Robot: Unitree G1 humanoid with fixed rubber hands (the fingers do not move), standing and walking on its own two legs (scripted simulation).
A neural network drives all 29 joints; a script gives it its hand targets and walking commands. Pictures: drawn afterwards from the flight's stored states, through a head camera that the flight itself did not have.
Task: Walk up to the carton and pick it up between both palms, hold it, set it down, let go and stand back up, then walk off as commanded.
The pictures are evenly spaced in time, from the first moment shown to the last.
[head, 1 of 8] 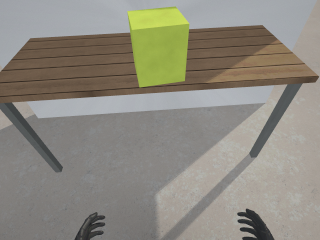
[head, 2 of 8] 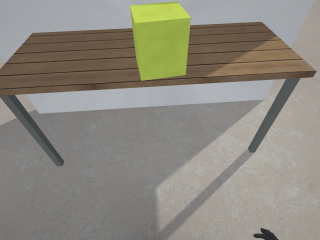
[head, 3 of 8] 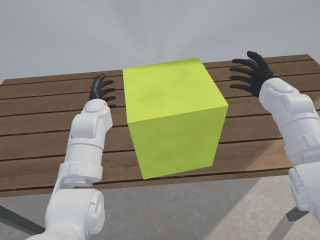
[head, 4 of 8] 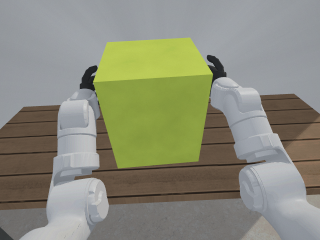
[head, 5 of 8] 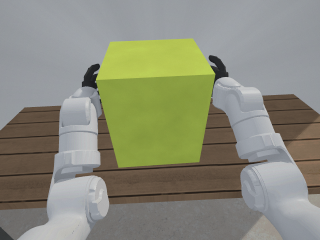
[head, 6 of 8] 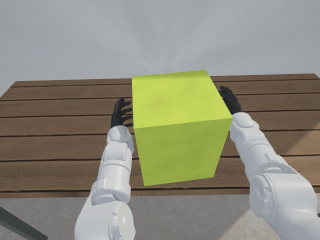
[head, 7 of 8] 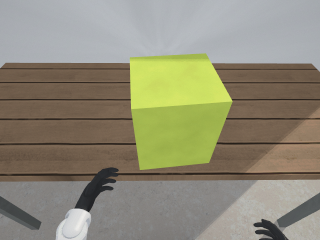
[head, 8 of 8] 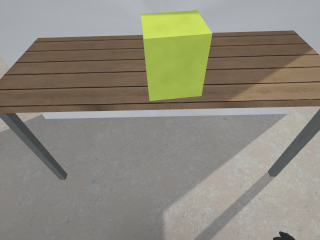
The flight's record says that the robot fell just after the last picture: no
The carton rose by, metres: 0.17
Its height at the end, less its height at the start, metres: +0.00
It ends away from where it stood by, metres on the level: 0.01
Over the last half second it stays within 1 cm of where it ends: yes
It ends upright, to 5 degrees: yes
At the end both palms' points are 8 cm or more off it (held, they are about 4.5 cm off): yes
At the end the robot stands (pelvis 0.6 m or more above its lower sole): yes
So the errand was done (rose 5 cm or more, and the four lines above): yes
